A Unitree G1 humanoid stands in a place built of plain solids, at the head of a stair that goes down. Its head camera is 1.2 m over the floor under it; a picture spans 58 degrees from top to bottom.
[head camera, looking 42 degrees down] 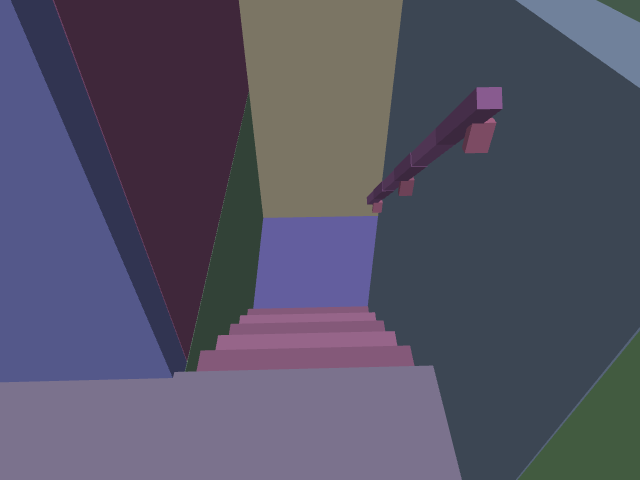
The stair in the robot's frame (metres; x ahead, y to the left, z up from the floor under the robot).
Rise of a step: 0.21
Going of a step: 0.22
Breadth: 0.80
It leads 2 degrees to the left of straight ahead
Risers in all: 6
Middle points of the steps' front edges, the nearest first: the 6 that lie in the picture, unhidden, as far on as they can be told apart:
0.73 0.04 0.00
0.95 0.05 -0.21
1.17 0.06 -0.42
1.39 0.07 -0.63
1.62 0.07 -0.84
1.84 0.08 -1.05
